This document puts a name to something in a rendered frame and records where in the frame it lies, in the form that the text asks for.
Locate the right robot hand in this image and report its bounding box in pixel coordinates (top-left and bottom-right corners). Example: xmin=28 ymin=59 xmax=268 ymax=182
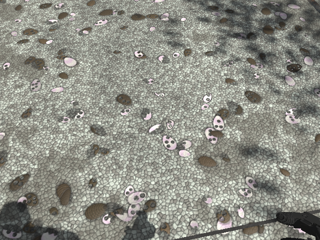
xmin=276 ymin=211 xmax=320 ymax=240

